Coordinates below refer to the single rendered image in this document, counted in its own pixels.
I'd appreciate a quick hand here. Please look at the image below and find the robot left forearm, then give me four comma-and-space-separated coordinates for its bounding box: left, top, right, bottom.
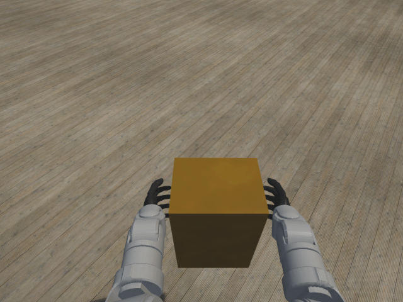
105, 204, 166, 302

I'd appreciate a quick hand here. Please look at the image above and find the carton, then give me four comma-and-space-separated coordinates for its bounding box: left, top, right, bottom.
168, 158, 269, 268

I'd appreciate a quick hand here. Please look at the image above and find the robot right forearm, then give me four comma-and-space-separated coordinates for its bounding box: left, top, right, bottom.
272, 205, 346, 302

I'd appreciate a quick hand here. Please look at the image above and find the robot left hand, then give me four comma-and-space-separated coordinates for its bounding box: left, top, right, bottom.
144, 178, 171, 218

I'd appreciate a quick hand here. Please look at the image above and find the robot right hand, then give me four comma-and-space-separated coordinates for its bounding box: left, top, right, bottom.
263, 178, 290, 220

